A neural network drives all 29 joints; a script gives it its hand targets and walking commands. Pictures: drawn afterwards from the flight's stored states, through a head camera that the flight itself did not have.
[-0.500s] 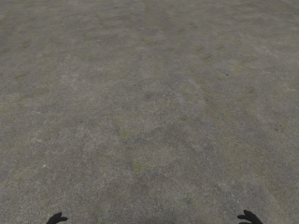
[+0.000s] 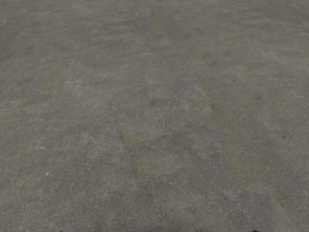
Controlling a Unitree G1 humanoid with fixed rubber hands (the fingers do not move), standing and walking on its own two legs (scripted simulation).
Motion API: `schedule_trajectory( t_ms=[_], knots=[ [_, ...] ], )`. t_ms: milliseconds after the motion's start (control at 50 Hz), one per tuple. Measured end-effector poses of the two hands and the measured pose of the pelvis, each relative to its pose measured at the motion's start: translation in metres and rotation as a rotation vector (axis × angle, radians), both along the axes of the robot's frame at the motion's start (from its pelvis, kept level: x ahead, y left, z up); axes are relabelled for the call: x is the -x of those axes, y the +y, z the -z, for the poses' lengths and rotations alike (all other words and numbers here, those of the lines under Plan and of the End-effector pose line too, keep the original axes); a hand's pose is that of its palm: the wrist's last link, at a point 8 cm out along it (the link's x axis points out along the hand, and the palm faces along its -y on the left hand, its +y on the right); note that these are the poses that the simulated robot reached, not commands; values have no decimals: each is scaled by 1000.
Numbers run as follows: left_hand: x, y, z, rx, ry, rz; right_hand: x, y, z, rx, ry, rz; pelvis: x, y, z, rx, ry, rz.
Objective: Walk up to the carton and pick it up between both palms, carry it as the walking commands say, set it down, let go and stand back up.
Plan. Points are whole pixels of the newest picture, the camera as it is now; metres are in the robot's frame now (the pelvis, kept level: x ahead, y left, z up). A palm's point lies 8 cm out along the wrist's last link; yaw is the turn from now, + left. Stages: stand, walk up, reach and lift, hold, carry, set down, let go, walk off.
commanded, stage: stand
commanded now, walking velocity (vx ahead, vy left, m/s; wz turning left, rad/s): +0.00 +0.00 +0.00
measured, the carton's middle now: out of the picture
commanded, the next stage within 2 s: walk up in 1.44 s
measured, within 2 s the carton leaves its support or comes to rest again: neither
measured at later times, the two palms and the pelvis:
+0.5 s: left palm out of the picture +0.09 +0.29 -0.10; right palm out of the picture +0.09 -0.28 -0.10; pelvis +0.00 +0.00 +0.02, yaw +0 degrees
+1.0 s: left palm out of the picture +0.09 +0.30 -0.10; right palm out of the picture +0.09 -0.28 -0.10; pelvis +0.01 +0.00 +0.02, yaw +0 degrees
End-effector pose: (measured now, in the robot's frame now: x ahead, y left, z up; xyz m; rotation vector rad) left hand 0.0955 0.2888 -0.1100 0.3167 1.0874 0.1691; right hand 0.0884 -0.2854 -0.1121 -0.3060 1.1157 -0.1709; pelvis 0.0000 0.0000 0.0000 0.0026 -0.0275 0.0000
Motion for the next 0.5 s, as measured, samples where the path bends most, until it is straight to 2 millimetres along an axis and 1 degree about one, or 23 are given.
schedule_trajectory(
  t_ms=[280, 500],
  knots=[
    [2, 0, -6, 8, 35, -15, 1, 2, -7, -7, 29, 14, -2, 1, -11, 1, -11, 0],
    [6, 3, -9, 4, 61, -25, 2, 2, -10, -6, 47, 23, -3, 2, -16, 2, -15, 0]
  ],
)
